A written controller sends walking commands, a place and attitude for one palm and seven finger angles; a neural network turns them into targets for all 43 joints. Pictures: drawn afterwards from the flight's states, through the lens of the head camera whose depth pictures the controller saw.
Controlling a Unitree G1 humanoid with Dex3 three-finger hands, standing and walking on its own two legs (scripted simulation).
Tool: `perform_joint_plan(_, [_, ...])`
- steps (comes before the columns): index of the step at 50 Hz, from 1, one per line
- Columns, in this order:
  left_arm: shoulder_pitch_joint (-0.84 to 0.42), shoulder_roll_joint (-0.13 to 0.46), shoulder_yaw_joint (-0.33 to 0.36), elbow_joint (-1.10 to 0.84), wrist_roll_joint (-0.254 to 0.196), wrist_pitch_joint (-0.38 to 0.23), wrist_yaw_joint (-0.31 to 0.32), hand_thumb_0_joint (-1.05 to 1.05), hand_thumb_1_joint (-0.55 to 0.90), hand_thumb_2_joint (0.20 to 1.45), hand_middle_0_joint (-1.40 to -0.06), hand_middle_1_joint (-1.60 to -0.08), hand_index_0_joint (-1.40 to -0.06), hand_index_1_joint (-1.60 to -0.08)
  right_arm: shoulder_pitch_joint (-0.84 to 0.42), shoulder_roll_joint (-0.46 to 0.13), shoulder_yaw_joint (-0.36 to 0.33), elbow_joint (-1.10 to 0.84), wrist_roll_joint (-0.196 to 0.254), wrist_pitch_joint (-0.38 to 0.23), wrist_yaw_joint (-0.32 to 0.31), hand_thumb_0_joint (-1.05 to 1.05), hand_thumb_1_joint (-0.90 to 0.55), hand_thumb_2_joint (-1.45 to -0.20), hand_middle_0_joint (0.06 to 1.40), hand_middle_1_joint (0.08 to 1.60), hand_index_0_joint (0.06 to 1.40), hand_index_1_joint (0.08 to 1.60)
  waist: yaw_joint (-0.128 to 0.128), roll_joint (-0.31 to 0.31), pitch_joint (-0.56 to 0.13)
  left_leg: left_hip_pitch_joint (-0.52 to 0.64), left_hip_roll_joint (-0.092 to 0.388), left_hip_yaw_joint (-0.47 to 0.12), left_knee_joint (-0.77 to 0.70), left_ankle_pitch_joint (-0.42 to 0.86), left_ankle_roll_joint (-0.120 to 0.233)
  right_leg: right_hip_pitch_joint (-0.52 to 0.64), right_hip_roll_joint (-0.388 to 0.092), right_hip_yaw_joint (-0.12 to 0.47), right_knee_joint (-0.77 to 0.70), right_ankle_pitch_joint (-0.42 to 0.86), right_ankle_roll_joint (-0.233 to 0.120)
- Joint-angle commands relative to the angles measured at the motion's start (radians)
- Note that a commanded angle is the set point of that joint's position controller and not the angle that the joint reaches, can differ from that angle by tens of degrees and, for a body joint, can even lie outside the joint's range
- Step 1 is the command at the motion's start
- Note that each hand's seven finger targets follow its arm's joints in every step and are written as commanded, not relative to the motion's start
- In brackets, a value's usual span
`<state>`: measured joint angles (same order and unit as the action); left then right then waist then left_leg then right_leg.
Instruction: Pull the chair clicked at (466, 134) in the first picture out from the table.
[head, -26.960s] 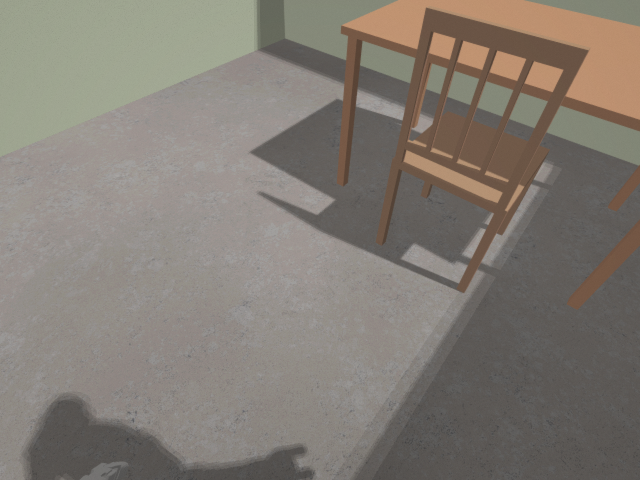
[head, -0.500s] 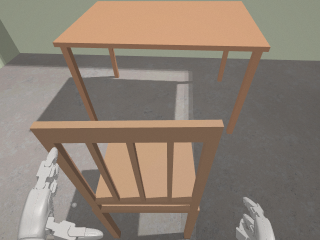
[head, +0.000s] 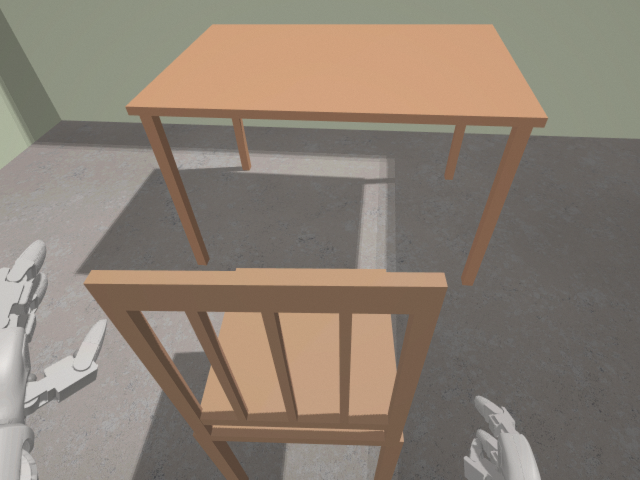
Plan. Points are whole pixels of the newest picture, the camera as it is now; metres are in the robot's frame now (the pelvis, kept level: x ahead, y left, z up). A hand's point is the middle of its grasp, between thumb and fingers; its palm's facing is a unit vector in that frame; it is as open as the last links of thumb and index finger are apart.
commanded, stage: draw the hand back to the body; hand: left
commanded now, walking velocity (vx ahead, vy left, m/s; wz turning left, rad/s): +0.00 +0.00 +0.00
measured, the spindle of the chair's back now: (283, 372) +0.29 +0.10 -0.07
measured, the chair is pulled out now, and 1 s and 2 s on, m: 0.58 0.58 0.58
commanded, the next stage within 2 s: step back with the hand held close in 0.42 s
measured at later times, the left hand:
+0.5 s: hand (74, 337) +0.19 +0.26 +0.17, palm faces +0.48 -0.77 -0.43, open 7.4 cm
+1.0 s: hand (26, 388) +0.14 +0.27 +0.17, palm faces +0.41 -0.75 -0.52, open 7.4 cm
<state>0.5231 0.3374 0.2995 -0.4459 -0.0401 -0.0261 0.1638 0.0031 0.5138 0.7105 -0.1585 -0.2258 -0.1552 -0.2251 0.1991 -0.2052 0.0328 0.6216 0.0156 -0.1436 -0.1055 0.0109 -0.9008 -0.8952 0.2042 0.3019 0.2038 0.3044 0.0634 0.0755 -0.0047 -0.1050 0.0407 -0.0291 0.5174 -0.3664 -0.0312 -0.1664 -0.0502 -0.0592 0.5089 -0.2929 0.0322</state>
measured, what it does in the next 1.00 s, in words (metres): shifts its weight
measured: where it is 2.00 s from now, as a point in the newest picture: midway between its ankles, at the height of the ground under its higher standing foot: outside the picture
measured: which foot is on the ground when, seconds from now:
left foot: down 0.00-1.00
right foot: down 0.00-1.00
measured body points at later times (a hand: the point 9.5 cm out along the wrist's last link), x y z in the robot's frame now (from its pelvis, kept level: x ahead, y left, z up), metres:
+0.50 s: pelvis +0.00 +0.00 +0.00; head -0.02 -0.03 +0.45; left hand +0.16 +0.30 +0.19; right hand +0.19 -0.23 -0.08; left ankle -0.05 +0.14 -0.73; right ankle -0.01 -0.14 -0.73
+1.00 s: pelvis -0.06 +0.01 +0.00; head -0.04 +0.00 +0.45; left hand +0.11 +0.31 +0.20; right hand +0.11 -0.23 -0.09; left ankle -0.05 +0.14 -0.73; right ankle -0.01 -0.14 -0.73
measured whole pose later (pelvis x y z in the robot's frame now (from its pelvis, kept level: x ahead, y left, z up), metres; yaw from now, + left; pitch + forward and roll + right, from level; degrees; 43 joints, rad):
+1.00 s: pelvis -0.06 +0.01 +0.00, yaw -1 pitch -1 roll +0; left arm 0.59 0.43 0.45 -0.52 -0.05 -0.15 0.16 0.01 0.89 0.89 -0.22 -0.31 -0.21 -0.30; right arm 0.17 -0.19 -0.02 0.60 0.02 -0.03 -0.09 0.01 -0.90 -0.90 0.20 0.30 0.20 0.30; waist 0.01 0.01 0.05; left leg -0.24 0.03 0.00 0.53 -0.27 -0.02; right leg -0.30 -0.06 -0.03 0.50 -0.18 0.04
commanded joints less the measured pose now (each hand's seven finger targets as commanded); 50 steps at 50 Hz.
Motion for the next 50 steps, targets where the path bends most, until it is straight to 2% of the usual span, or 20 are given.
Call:
perform_joint_plan(1, [-0.121, 0.218, 0.182, -0.238, -0.006, -0.079, 0.030, 0.000, 0.864, 0.882, -0.195, -0.293, -0.195, -0.293, -0.126, -0.101, -0.049, -0.152, 0.003, -0.058, -0.007, 0.000, -0.900, -0.900, 0.200, 0.300, 0.200, 0.300, -0.004, 0.017, -0.081, -0.025, 0.004, 0.028, -0.092, 0.391, 0.029, 0.095, -0.005, -0.009, -0.065, 0.329, -0.052])
perform_joint_plan(2, [-0.133, 0.231, 0.199, -0.232, -0.007, -0.078, 0.030, 0.000, 0.900, 0.900, -0.200, -0.300, -0.200, -0.300, -0.129, -0.105, -0.049, -0.144, 0.001, -0.058, -0.006, 0.000, -0.900, -0.900, 0.200, 0.300, 0.200, 0.300, -0.003, 0.027, -0.074, -0.031, 0.003, 0.025, -0.096, 0.398, 0.027, 0.106, -0.004, -0.007, -0.071, 0.337, -0.055])
perform_joint_plan(5, [-0.079, 0.144, 0.131, -0.150, -0.011, -0.070, 0.016, 0.000, 0.900, 0.900, -0.200, -0.300, -0.200, -0.300, -0.133, -0.105, -0.057, -0.139, 0.004, -0.045, 0.002, 0.000, -0.900, -0.900, 0.200, 0.300, 0.200, 0.300, -0.008, -0.029, -0.038, -0.025, 0.009, 0.035, -0.100, 0.409, 0.033, 0.084, -0.003, -0.013, -0.077, 0.345, -0.048])
perform_joint_plan(8, [-0.070, 0.126, 0.112, -0.123, -0.013, -0.068, 0.007, 0.000, 0.900, 0.900, -0.200, -0.300, -0.200, -0.300, -0.139, -0.110, -0.063, -0.138, 0.006, -0.032, 0.007, 0.000, -0.900, -0.900, 0.200, 0.300, 0.200, 0.300, -0.010, -0.063, -0.021, -0.036, 0.011, 0.036, -0.111, 0.391, 0.035, 0.084, -0.002, -0.012, -0.085, 0.331, -0.046])
perform_joint_plan(9, [-0.071, 0.151, 0.133, -0.128, -0.013, -0.069, 0.010, 0.000, 0.900, 0.900, -0.200, -0.300, -0.200, -0.300, -0.140, -0.113, -0.067, -0.139, 0.005, -0.028, 0.006, 0.000, -0.900, -0.900, 0.200, 0.300, 0.200, 0.300, -0.007, -0.065, -0.031, -0.036, 0.011, 0.036, -0.112, 0.388, 0.037, 0.090, -0.002, -0.011, -0.083, 0.332, -0.046])
perform_joint_plan(11, [-0.092, 0.181, 0.153, -0.176, -0.010, -0.079, 0.012, 0.000, 0.900, 0.900, -0.200, -0.300, -0.200, -0.300, -0.141, -0.112, -0.068, -0.145, 0.004, -0.030, 0.005, 0.000, -0.900, -0.900, 0.200, 0.300, 0.200, 0.300, -0.004, -0.055, -0.069, -0.020, 0.008, 0.036, -0.109, 0.391, 0.039, 0.105, -0.004, -0.005, -0.084, 0.340, -0.046])
perform_joint_plan(12, [-0.101, 0.211, 0.175, -0.198, -0.008, -0.082, 0.015, 0.000, 0.900, 0.900, -0.200, -0.300, -0.200, -0.300, -0.148, -0.114, -0.067, -0.144, 0.003, -0.033, 0.004, 0.000, -0.900, -0.900, 0.200, 0.300, 0.200, 0.300, -0.001, -0.014, -0.076, -0.022, 0.005, 0.033, -0.110, 0.390, 0.035, 0.116, -0.005, -0.002, -0.082, 0.342, -0.050])
perform_joint_plan(15, [-0.082, 0.209, 0.173, -0.251, -0.007, -0.088, 0.019, 0.000, 0.900, 0.900, -0.200, -0.300, -0.200, -0.300, -0.141, -0.104, -0.063, -0.150, 0.002, -0.043, 0.003, 0.000, -0.900, -0.900, 0.200, 0.300, 0.200, 0.300, 0.001, 0.016, -0.125, 0.006, 0.003, 0.040, -0.101, 0.439, 0.035, 0.135, -0.007, -0.002, -0.077, 0.383, -0.049])
perform_joint_plan(17, [-0.093, 0.221, 0.183, -0.263, -0.004, -0.084, 0.022, 0.000, 0.900, 0.900, -0.200, -0.300, -0.200, -0.300, -0.147, -0.104, -0.061, -0.146, 0.004, -0.048, 0.002, 0.000, -0.900, -0.900, 0.200, 0.300, 0.200, 0.300, -0.001, 0.059, -0.104, -0.001, 0.004, 0.037, -0.104, 0.438, 0.028, 0.131, -0.005, 0.000, -0.081, 0.379, -0.054])
perform_joint_plan(20, [-0.087, 0.194, 0.163, -0.245, -0.004, -0.080, 0.023, 0.000, 0.900, 0.900, -0.200, -0.300, -0.200, -0.300, -0.138, -0.102, -0.061, -0.141, 0.004, -0.050, 0.003, 0.000, -0.900, -0.900, 0.200, 0.300, 0.200, 0.300, -0.006, 0.047, -0.081, 0.003, 0.009, 0.041, -0.105, 0.443, 0.027, 0.112, -0.004, -0.008, -0.081, 0.374, -0.052])
perform_joint_plan(26, [-0.083, 0.163, 0.150, -0.132, -0.009, -0.069, 0.013, 0.000, 0.900, 0.900, -0.200, -0.300, -0.200, -0.300, -0.143, -0.108, -0.068, -0.134, 0.007, -0.027, 0.004, 0.000, -0.900, -0.900, 0.200, 0.300, 0.200, 0.300, -0.010, -0.076, -0.023, -0.024, 0.015, 0.041, -0.119, 0.368, 0.036, 0.082, -0.001, -0.007, -0.098, 0.319, -0.045])
perform_joint_plan(27, [-0.158, 0.182, 0.150, -0.151, -0.011, -0.071, 0.013, 0.000, 0.900, 0.900, -0.200, -0.300, -0.200, -0.300, -0.145, -0.119, -0.064, -0.133, 0.007, -0.026, 0.003, 0.000, -0.900, -0.900, 0.200, 0.300, 0.200, 0.300, -0.018, -0.045, -0.018, -0.030, 0.012, 0.040, -0.121, 0.352, 0.035, 0.081, -0.002, -0.001, -0.103, 0.303, -0.048])
perform_joint_plan(28, [-0.296, 0.338, 0.298, -0.214, -0.024, -0.128, 0.010, 0.000, 0.900, 0.900, -0.200, -0.300, -0.200, -0.300, -0.119, -0.142, -0.077, -0.146, 0.011, -0.002, 0.007, 0.000, -0.900, -0.900, 0.200, 0.300, 0.200, 0.300, -0.048, -0.062, 0.090, -0.088, 0.031, 0.036, -0.089, 0.280, 0.049, -0.021, -0.050, 0.107, -0.162, 0.403, -0.051])
perform_joint_plan(29, [-0.211, 0.263, 0.254, -0.116, -0.015, -0.138, 0.000, 0.000, 0.900, 0.900, -0.200, -0.300, -0.200, -0.300, -0.118, -0.123, -0.078, -0.127, 0.008, 0.011, 0.008, 0.000, -0.900, -0.900, 0.200, 0.300, 0.200, 0.300, -0.058, -0.110, 0.056, -0.075, 0.028, 0.023, -0.077, 0.259, 0.046, -0.001, -0.070, 0.105, -0.156, 0.429, -0.058])
perform_joint_plan(31, [-0.117, 0.193, 0.188, -0.094, -0.012, -0.133, -0.014, 0.000, 0.900, 0.900, -0.200, -0.300, -0.200, -0.300, -0.130, -0.124, -0.076, -0.150, 0.004, 0.036, 0.016, 0.000, -0.900, -0.900, 0.200, 0.300, 0.200, 0.300, -0.059, -0.118, 0.020, -0.064, 0.029, 0.019, -0.076, 0.308, 0.044, 0.019, -0.077, 0.097, -0.132, 0.466, -0.055])
perform_joint_plan(33, [-0.057, 0.179, 0.177, -0.146, -0.008, -0.146, -0.014, 0.000, 0.900, 0.900, -0.200, -0.300, -0.200, -0.300, -0.143, -0.123, -0.077, -0.165, 0.002, 0.048, 0.018, 0.000, -0.900, -0.900, 0.200, 0.300, 0.200, 0.300, -0.054, -0.029, -0.054, -0.049, 0.044, 0.022, -0.091, 0.394, 0.046, 0.062, -0.076, 0.076, -0.093, 0.489, -0.048])
perform_joint_plan(37, [0.033, 0.239, 0.236, -0.268, 0.000, -0.159, 0.005, 0.000, 0.900, 0.900, -0.200, -0.300, -0.200, -0.300, -0.162, -0.121, -0.085, -0.189, 0.002, 0.067, 0.022, 0.000, -0.900, -0.900, 0.200, 0.300, 0.200, 0.300, -0.050, 0.018, -0.176, -0.043, 0.071, 0.001, -0.089, 0.558, 0.050, 0.117, -0.073, 0.053, -0.035, 0.525, -0.041])
perform_joint_plan(40, [0.074, 0.262, 0.272, -0.312, -0.005, -0.173, 0.016, 0.000, 0.900, 0.900, -0.200, -0.300, -0.200, -0.300, -0.151, -0.107, -0.090, -0.204, 0.006, 0.072, 0.018, 0.000, -0.900, -0.900, 0.200, 0.300, 0.200, 0.300, -0.047, -0.025, -0.205, -0.077, 0.083, -0.009, -0.070, 0.565, 0.045, 0.118, -0.071, 0.048, -0.013, 0.518, -0.038])
perform_joint_plan(44, [0.086, 0.262, 0.284, -0.296, -0.013, -0.179, 0.026, 0.000, 0.900, 0.900, -0.200, -0.300, -0.200, -0.300, -0.145, -0.105, -0.094, -0.197, 0.010, 0.067, 0.006, 0.000, -0.900, -0.900, 0.200, 0.300, 0.200, 0.300, -0.049, 0.026, -0.161, -0.143, 0.099, -0.024, -0.097, 0.479, 0.046, 0.072, -0.057, 0.045, 0.005, 0.401, -0.031])
perform_joint_plan(50, [0.044, 0.207, 0.230, -0.225, -0.010, -0.169, 0.027, 0.000, 0.900, 0.900, -0.200, -0.300, -0.200, -0.300, -0.118, -0.113, -0.094, -0.177, 0.007, 0.051, -0.001, 0.000, -0.900, -0.900, 0.200, 0.300, 0.200, 0.300, -0.054, 0.003, -0.067, -0.282, 0.094, -0.031, -0.113, 0.190, 0.052, 0.016, -0.050, 0.071, -0.019, 0.229, -0.031])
